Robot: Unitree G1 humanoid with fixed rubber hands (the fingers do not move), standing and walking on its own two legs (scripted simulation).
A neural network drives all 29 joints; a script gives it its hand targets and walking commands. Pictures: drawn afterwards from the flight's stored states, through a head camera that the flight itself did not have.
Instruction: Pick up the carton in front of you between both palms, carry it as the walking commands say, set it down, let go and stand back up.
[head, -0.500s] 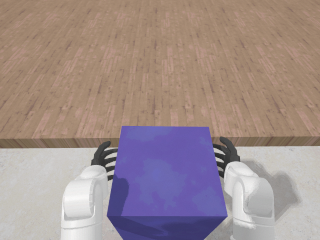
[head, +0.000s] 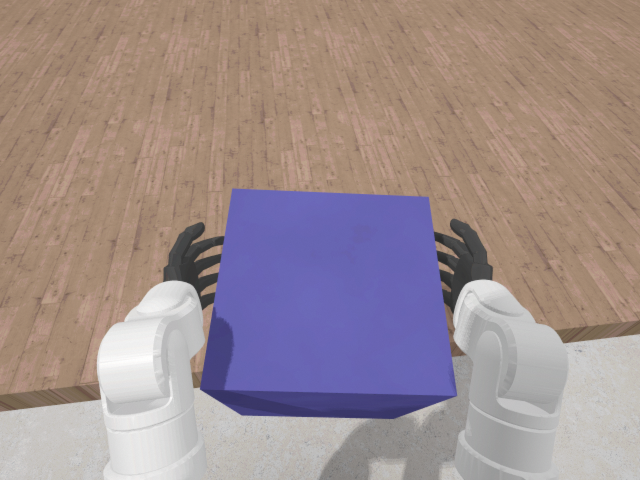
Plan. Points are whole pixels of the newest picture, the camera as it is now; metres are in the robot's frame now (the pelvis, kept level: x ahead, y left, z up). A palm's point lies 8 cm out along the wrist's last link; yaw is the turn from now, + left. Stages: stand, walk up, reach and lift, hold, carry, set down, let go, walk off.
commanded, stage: carry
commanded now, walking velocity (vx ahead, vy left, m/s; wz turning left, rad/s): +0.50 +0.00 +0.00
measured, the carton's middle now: (323, 319) +0.31 +0.00 +0.04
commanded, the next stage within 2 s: none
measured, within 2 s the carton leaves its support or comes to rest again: neither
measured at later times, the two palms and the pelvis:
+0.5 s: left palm (235, 96) +0.69 +0.14 +0.12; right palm (405, 86) +0.72 -0.16 +0.12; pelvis +0.31 -0.05 -0.01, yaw +3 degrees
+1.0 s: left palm out of the picture +1.09 +0.12 +0.22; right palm out of the picture +1.05 -0.18 +0.22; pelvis +0.69 +0.03 +0.11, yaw -1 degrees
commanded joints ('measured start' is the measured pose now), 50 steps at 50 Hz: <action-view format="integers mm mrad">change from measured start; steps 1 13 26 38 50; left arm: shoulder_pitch -665 -1068 -1329 -1219 -1031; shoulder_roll -716 -746 -940 -857 -721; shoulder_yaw -731 -575 -552 -628 -485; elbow -4 389 222 243 310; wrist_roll -403 -437 -519 -501 -236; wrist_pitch -19 2 -38 -25 -83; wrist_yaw -212 -194 -190 -235 -149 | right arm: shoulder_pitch -625 -1043 -1151 -1077 -1243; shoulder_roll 709 779 884 813 988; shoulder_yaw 756 616 504 629 725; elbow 6 416 370 321 262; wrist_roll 453 500 384 383 625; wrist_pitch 34 53 12 15 -25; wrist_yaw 240 233 138 166 241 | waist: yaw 1 63 106 -178 -80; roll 106 114 -65 -190 -12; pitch -370 -380 -544 -605 -507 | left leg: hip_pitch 375 283 -725 170 446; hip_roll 274 135 43 -168 199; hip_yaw -295 -35 -200 19 -526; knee -190 229 1024 385 45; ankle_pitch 201 548 -177 56 639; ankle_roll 95 -3 -15 59 168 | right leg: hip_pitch -135 290 832 391 -329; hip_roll -31 119 -214 -79 45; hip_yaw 14 -175 270 -57 60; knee -132 -630 -647 -306 63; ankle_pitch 48 282 622 1570 -30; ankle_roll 3 -40 -193 -80 -23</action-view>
